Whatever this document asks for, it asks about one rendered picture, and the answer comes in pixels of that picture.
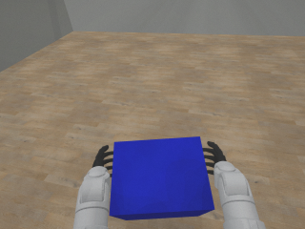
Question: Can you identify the left robot hand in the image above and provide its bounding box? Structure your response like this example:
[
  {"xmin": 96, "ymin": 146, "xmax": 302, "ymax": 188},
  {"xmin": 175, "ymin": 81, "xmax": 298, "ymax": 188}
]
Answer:
[{"xmin": 92, "ymin": 145, "xmax": 113, "ymax": 177}]

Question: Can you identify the right robot hand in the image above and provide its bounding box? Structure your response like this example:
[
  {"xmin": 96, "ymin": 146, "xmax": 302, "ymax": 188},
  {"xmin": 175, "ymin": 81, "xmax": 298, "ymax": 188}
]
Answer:
[{"xmin": 202, "ymin": 141, "xmax": 227, "ymax": 175}]

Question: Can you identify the robot left forearm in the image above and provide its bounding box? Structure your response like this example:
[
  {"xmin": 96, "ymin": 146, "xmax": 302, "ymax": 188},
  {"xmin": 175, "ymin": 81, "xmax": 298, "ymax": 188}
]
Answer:
[{"xmin": 73, "ymin": 166, "xmax": 111, "ymax": 229}]

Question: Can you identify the carton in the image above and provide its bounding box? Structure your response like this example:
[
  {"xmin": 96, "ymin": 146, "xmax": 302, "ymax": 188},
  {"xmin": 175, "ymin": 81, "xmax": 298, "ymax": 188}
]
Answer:
[{"xmin": 109, "ymin": 136, "xmax": 214, "ymax": 220}]

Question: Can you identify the robot right forearm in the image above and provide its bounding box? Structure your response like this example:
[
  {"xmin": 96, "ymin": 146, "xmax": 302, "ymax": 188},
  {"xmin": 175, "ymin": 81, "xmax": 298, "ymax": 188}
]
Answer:
[{"xmin": 213, "ymin": 160, "xmax": 266, "ymax": 229}]

